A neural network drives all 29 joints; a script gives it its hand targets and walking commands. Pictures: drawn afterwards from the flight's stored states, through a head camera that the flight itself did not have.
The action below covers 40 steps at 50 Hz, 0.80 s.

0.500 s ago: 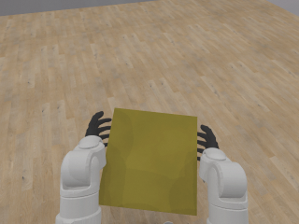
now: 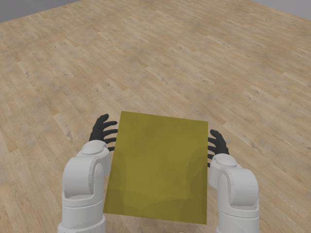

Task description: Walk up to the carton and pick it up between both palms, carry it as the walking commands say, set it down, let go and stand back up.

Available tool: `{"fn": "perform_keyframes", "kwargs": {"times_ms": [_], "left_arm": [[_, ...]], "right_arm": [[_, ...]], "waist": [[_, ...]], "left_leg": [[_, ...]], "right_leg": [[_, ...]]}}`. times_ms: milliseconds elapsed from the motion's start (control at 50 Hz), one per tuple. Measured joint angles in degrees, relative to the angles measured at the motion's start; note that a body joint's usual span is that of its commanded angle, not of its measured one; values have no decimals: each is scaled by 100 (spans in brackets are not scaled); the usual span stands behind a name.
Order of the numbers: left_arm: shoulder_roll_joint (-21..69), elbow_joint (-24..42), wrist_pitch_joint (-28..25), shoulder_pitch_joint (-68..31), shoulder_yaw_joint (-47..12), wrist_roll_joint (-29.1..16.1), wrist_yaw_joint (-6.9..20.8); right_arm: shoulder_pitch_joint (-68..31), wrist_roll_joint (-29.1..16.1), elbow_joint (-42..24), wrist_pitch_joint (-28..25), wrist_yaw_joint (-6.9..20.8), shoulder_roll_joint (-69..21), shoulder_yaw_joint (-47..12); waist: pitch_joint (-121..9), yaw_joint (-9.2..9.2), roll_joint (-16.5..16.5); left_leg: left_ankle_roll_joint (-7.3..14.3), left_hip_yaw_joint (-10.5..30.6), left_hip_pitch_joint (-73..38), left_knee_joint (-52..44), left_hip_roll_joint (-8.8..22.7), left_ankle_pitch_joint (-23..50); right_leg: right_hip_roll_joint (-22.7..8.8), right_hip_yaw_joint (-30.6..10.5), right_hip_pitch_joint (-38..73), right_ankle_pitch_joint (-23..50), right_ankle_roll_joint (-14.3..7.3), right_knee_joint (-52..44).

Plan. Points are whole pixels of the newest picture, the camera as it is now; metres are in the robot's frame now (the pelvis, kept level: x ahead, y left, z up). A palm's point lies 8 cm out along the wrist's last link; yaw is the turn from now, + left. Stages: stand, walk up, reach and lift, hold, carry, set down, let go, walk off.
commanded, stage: carry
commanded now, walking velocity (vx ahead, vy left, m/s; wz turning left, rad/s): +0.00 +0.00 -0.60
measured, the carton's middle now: (156, 167) +0.30 +0.00 -0.01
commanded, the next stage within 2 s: none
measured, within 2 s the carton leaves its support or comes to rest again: neither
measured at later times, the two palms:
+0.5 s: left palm (183, 151) +0.28 -0.05 +0.10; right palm out of the picture +0.18 -0.31 +0.09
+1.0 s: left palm (256, 180) +0.22 -0.19 +0.11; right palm out of the picture +0.06 -0.42 +0.11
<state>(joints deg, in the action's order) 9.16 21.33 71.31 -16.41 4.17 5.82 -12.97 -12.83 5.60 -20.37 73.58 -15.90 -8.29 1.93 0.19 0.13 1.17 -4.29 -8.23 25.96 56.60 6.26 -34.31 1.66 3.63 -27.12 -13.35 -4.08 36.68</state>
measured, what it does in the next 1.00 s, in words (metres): steps to the right, turning right: left foot, then right foot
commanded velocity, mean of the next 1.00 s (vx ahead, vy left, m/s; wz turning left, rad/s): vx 0.00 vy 0.00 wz -0.60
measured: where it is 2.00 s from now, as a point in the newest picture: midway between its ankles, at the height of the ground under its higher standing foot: outside the picture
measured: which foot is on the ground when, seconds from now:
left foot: up 0.00-0.12, down 0.14-0.48, up 0.50-0.78, down 0.80-1.00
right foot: down 0.00-0.16, up 0.18-0.46, down 0.48-0.82, up 0.84-1.00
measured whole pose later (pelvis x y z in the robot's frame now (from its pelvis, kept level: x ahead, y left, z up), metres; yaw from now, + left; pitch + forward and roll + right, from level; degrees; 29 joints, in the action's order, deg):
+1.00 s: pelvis -0.10 -0.15 +0.01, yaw -33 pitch +4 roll -1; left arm 8.5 21.5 71.0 -13.7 4.0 5.5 -13.5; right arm -12.8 5.1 -20.7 74.2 -15.4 -8.3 1.3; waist -4.3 0.1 0.7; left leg 0.4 -14.3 18.9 36.2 8.4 -20.5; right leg 2.5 0.8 -34.2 -25.2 -1.7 58.3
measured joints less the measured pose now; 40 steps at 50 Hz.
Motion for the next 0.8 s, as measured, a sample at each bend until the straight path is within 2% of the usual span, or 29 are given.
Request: {"fn": "perform_keyframes", "kwargs": {"times_ms": [80, 140, 180, 220, 240, 280, 320, 360, 420, 460, 480, 500, 520, 560, 600, 660, 740, 800], "left_arm": [[1, 0, -32, -2, 0, 0, 0], [1, 0, -35, -1, 0, 1, -7], [-13, -2, -46, 39, 0, 0, -21], [-45, 5, -61, 174, 0, 1, -46], [-50, 6, -60, 192, -1, 0, -47], [-50, 8, -55, 182, -1, 0, -47], [-50, 10, -52, 177, 0, 0, -48], [-45, 11, -44, 160, 0, 0, -58], [-40, 12, -36, 142, 0, 0, -68], [-30, 14, -9, 101, -1, -1, -79], [-24, 12, -3, 81, -1, 0, -84], [-15, 10, 0, 63, -3, -4, -82], [-9, 9, 6, 41, -11, -11, -73], [-6, 9, 7, 32, -13, -35, -37], [-12, 10, 7, 54, -12, -34, -20], [-16, 11, 3, 64, -13, -34, -14], [-16, 11, -14, 63, -13, -34, -14], [-18, 11, -21, 72, -13, -34, -17]], "right_arm": [[-2, -21, -34, 1, -17, 0, 0], [0, -34, -37, 2, -24, -1, 0], [0, -45, -33, 18, -7, -4, -8], [1, -54, -33, 56, 41, -2, -54], [2, -53, -33, 61, 54, -3, -56], [2, -52, -34, 62, 52, -4, -56], [0, -52, -34, 62, 50, -5, -55], [0, -52, -34, 62, 47, -5, -54], [1, -51, -34, 62, 39, -5, -54], [3, -51, -34, 61, 15, -6, -52], [3, -51, -33, 54, 5, -3, -50], [3, -51, -31, 38, 1, 2, -35], [2, -50, -30, 21, -9, 2, -11], [3, -51, -31, -7, -40, 2, 16], [2, -52, -34, -7, -34, 3, 16], [2, -52, -35, -11, -31, 0, 16], [1, -52, -37, -17, -31, 0, 13], [2, -53, -39, -16, -24, 0, 9]], "waist": [[-103, -4, -2], [-200, -8, -13], [-213, -3, -134], [-286, -7, -62], [-289, -7, -26], [-292, -4, -19], [-328, -1, -23], [-373, 0, -24], [-426, 1, -10], [-421, 5, -14], [-401, 2, -14], [-355, -1, 9], [-308, 0, -18], [-129, -1, 18], [-44, -4, -12], [-44, -6, -34], [-173, -10, -39], [-302, -16, -40]], "left_leg": [[0, 55, -12, -387, -382, 107], [27, 65, -322, -1520, -524, 482], [349, 2, -410, -1808, -512, 1252], [609, -102, -443, -1807, -337, 1282], [643, -157, -481, -1807, -228, 1248], [628, -284, -555, -1807, -23, 1204], [554, -432, -587, -1808, 175, 1193], [450, -596, -587, -1809, 371, 1193], [259, -839, -587, -1772, 680, 1189], [117, -947, -587, -1590, 883, 1135], [72, -958, -576, -1394, 986, 1062], [68, -881, -531, -1135, 1059, 863], [68, -677, -421, -789, 965, 424], [68, -208, -218, -168, 670, -175], [67, 0, -84, 53, 302, -243], [67, 45, 2, 46, -103, -175], [67, 67, -38, -507, -480, 65], [68, 80, -419, -1721, -592, 507]], "right_leg": [[165, 4, -127, 204, -101, -190], [344, 5, -225, 360, -143, -311], [377, -19, -264, 195, -121, -198], [434, -14, -527, -821, 24, 719], [425, -17, -649, -1080, 67, 1271], [309, -25, -761, -1224, 131, 1977], [141, -29, -764, -1271, 180, 2127], [-2, -31, -719, -1320, 194, 1927], [-83, -31, -470, -1229, 194, 1091], [-84, -36, -79, -655, 196, 218], [-64, -28, 99, 103, 237, -176], [14, -39, 129, 216, 207, -156], [45, -90, 122, -91, 189, -51], [139, -147, 68, -264, 101, 164], [162, -214, 67, -157, 30, 128], [198, -256, 80, 28, -42, -50], [311, -266, 25, 259, -126, -323], [472, -262, -28, 421, -160, -478]]}}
